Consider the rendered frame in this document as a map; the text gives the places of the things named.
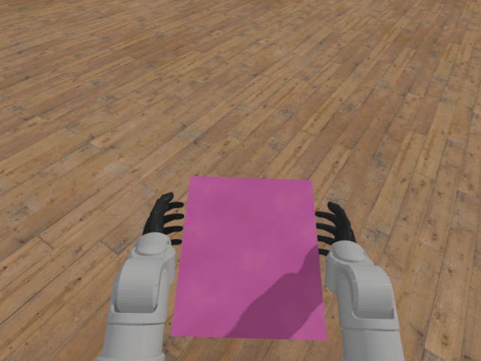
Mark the robot right hand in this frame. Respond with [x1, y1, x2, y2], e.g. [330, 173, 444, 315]
[315, 202, 356, 256]

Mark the carton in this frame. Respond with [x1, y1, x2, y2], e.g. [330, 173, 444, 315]
[171, 176, 327, 341]

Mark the robot left forearm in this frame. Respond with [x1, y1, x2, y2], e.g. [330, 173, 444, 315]
[95, 232, 175, 361]

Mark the robot right forearm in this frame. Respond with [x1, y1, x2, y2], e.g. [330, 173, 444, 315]
[325, 241, 404, 361]

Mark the robot left hand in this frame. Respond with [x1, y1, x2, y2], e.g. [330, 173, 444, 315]
[142, 192, 184, 245]

